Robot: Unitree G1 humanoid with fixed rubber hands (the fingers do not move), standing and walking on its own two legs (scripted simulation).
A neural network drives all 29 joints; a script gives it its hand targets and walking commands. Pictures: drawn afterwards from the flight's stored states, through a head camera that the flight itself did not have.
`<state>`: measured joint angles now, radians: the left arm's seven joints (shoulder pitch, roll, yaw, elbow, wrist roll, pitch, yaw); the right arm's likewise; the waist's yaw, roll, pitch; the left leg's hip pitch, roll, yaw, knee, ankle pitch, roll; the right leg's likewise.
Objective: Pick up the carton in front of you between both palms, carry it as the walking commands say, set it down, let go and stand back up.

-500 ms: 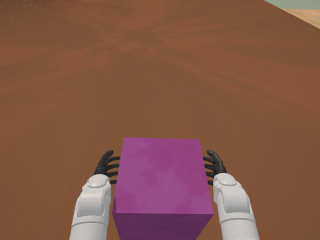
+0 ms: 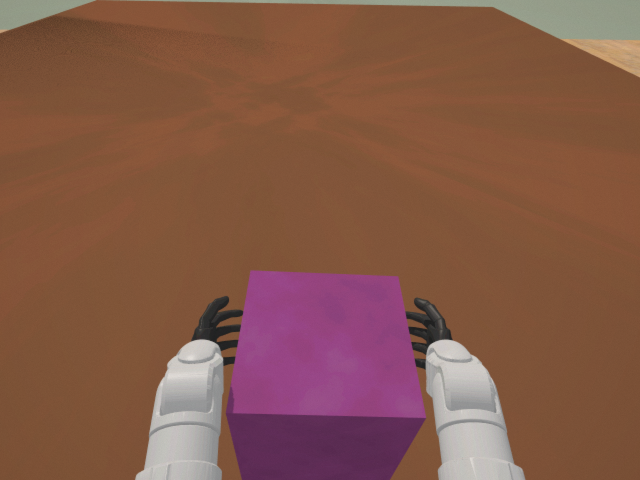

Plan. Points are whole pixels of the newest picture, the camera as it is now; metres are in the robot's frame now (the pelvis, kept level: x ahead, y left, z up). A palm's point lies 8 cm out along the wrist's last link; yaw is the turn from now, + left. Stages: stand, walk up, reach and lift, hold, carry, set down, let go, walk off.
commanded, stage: hold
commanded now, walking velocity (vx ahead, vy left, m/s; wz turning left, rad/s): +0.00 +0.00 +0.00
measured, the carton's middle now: (319, 382) +0.30 +0.00 -0.04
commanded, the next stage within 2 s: set down in 0.06 s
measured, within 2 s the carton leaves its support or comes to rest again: neither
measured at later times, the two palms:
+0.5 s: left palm (229, 352) +0.35 +0.14 -0.03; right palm (422, 362) +0.33 -0.16 -0.04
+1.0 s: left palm (252, 385) +0.40 +0.13 -0.21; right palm (409, 401) +0.36 -0.17 -0.21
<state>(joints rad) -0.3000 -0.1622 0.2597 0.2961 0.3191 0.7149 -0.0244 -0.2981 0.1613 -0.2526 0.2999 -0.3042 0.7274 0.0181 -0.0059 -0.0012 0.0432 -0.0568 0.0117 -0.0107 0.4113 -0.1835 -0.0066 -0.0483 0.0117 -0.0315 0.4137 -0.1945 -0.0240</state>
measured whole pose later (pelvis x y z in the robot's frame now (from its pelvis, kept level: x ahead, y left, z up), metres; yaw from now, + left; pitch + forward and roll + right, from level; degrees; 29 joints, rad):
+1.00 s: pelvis -0.04 +0.02 -0.15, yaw -1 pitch +36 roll -1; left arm -0.76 -0.13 0.44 0.58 0.29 0.26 0.03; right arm -0.71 0.14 -0.53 0.49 -0.28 0.29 0.01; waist -0.06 0.03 -0.15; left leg -1.50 -0.01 0.00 1.27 -0.40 0.01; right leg -1.49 -0.01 -0.01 1.27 -0.41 0.00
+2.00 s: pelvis -0.08 +0.02 -0.38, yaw -3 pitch +44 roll -3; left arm -1.37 0.21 0.20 0.95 0.11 0.24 0.08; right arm -1.20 -0.05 -0.50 0.71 -0.09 0.27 -0.10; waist -0.11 0.02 0.14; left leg -2.32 -0.03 -0.01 2.06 -0.52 0.02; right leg -2.29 0.00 -0.01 2.04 -0.53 0.03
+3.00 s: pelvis -0.08 +0.03 -0.41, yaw -3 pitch +38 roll -5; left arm -1.49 0.25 0.22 1.15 0.16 0.16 -0.01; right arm -1.28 -0.14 -0.57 0.92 -0.12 0.18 0.02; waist -0.11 0.00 0.27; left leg -2.33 -0.04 -0.03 2.20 -0.53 0.03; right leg -2.28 0.06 0.01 2.17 -0.56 0.08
